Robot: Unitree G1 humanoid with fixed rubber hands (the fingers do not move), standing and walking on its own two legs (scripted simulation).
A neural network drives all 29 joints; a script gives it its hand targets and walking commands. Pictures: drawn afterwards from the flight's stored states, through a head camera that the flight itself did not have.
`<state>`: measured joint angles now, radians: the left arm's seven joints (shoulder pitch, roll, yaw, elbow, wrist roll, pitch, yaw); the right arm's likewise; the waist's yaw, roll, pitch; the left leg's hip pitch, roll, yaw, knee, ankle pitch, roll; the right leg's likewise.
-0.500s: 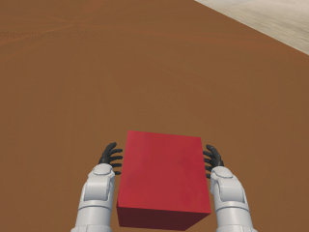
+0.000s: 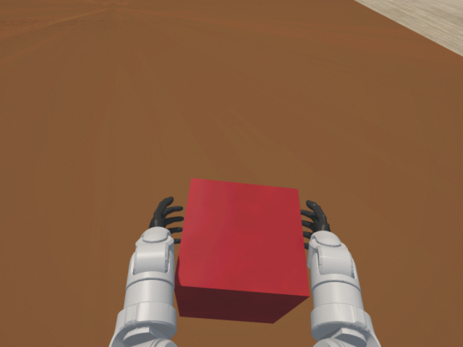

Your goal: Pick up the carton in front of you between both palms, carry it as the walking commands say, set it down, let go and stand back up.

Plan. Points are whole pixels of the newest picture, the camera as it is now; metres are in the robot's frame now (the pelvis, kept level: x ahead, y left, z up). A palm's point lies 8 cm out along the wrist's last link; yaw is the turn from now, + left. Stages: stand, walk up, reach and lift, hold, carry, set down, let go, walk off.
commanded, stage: set down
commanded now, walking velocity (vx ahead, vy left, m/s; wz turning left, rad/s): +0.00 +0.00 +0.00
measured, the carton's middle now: (235, 256) +0.34 +0.01 -0.06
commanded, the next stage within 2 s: none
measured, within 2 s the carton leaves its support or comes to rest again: neither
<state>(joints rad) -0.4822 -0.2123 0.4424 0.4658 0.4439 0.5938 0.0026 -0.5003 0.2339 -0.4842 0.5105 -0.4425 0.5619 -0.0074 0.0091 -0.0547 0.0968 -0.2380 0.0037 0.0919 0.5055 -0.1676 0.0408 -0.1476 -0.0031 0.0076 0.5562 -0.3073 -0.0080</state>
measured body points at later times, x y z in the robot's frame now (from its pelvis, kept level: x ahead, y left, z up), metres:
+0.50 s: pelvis -0.04 -0.01 -0.11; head +0.17 +0.03 +0.28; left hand +0.37 +0.17 -0.19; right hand +0.38 -0.12 -0.18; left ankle +0.07 +0.10 -0.73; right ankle +0.00 -0.12 -0.73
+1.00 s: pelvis -0.06 -0.01 -0.24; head +0.21 +0.04 +0.12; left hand +0.41 +0.18 -0.35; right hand +0.41 -0.11 -0.34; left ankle +0.07 +0.10 -0.73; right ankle +0.00 -0.13 -0.73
